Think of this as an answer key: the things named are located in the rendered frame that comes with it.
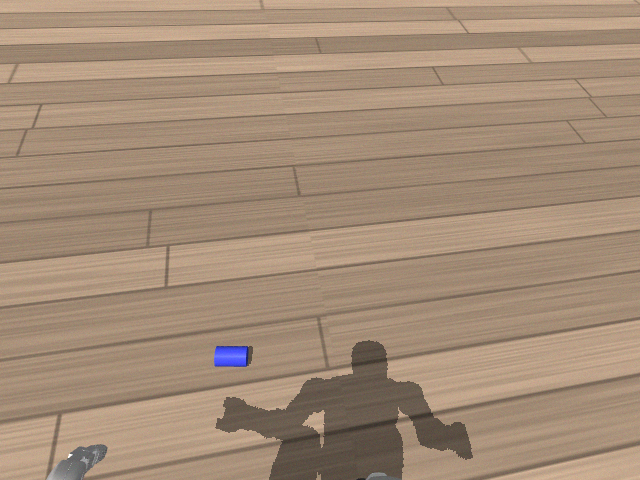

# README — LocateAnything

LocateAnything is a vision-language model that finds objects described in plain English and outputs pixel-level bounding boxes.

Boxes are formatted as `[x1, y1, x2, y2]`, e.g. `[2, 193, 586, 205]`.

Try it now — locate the can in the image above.
[214, 346, 248, 367]

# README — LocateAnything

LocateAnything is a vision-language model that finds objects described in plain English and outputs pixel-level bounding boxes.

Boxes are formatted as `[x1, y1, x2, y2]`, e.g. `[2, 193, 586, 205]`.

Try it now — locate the left robot hand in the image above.
[46, 444, 107, 480]

